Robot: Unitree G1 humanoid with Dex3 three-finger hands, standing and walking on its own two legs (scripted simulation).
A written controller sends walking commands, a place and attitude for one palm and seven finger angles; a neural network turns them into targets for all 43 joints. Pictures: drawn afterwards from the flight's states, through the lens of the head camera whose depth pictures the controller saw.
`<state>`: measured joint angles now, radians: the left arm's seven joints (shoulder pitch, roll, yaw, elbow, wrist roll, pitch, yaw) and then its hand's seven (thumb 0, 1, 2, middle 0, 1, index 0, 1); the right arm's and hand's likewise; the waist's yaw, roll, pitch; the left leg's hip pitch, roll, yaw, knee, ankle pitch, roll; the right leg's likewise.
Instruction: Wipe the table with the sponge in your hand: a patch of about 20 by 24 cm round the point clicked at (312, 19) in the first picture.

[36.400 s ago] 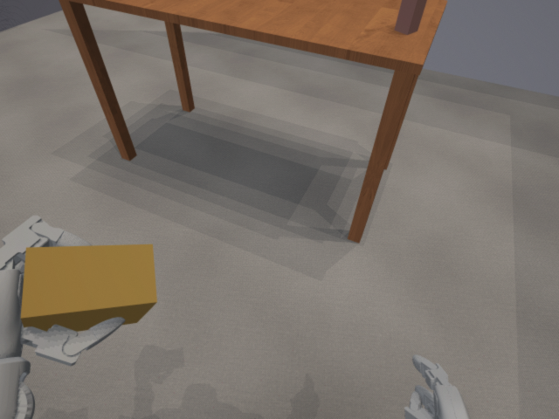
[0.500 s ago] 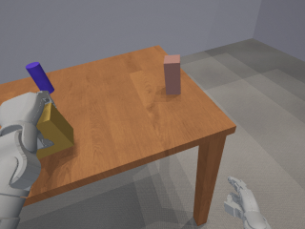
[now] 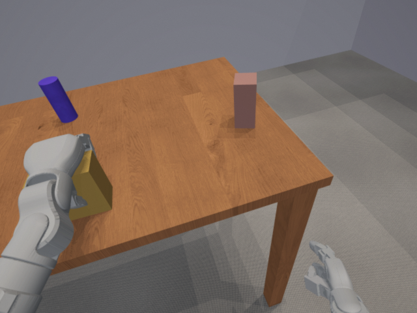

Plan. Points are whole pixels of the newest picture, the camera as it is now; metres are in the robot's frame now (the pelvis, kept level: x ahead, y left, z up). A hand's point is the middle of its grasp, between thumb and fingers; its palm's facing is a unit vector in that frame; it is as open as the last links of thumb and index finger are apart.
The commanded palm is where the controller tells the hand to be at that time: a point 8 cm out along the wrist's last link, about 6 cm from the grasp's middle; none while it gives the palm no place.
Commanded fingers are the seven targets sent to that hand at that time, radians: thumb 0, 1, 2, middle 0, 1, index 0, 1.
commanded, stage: wipe forward along the first lane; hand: left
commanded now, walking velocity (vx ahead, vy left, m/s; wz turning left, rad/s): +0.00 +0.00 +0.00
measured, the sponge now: (77, 193) +0.27 +0.32 +0.11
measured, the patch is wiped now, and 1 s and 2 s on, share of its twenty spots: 0.20 0.45 0.50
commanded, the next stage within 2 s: slide across to the middle lane in 1.42 s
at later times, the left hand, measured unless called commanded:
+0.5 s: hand (75, 157) +0.32 +0.33 +0.15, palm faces +0.00 -0.01 -1.00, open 10.3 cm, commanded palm +0.30 +0.33 +0.21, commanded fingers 0.00 0.10 1.30 -1.20 -1.60 -1.20 -1.60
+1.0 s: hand (76, 144) +0.36 +0.35 +0.15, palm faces -0.09 +0.02 -1.00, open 10.3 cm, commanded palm +0.35 +0.35 +0.19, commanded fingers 0.00 0.10 1.30 -1.20 -1.60 -1.20 -1.60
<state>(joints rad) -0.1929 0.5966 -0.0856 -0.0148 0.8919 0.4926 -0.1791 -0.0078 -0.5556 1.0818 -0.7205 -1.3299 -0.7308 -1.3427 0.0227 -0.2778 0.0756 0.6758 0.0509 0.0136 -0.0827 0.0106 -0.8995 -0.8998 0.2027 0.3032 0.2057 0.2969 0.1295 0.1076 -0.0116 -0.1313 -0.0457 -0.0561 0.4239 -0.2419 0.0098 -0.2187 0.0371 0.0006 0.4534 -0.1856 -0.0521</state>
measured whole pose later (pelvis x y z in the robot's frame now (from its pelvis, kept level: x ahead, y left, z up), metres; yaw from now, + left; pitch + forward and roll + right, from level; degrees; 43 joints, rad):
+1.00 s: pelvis +0.01 +0.00 +0.00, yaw +1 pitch +2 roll +0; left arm -0.54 0.67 0.00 0.57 0.96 0.19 -0.17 0.00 -0.57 1.09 -0.73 -1.32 -0.74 -1.34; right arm 0.17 -0.30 0.03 0.70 0.07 0.06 -0.10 0.01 -0.90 -0.90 0.20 0.30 0.21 0.30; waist 0.05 0.08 -0.05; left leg -0.23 -0.04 -0.07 0.44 -0.25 0.01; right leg -0.29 0.04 -0.02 0.42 -0.17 -0.05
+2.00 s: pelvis +0.04 +0.04 +0.00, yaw +1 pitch +5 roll -1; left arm -0.72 0.56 -0.13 0.65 0.93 0.22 -0.05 0.00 -0.56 1.09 -0.72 -1.34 -0.73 -1.35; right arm 0.16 -0.27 0.03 0.72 0.09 0.06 -0.06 0.01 -0.90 -0.90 0.20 0.30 0.20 0.30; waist 0.05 0.08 -0.07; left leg -0.22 -0.07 -0.07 0.39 -0.25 0.06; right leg -0.27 0.01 -0.01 0.36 -0.18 -0.01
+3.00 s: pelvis +0.03 +0.00 +0.00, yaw +1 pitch +1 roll +0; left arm -0.53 0.45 -0.22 0.35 0.97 0.53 -0.10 0.00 -0.51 1.06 -0.68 -1.37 -0.69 -1.38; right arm 0.08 -0.28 0.07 0.66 0.08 0.10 -0.04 0.01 -0.90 -0.90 0.20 0.30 0.20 0.30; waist 0.06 0.10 -0.07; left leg -0.15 -0.04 -0.06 0.39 -0.26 0.02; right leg -0.23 0.04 -0.01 0.41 -0.21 -0.05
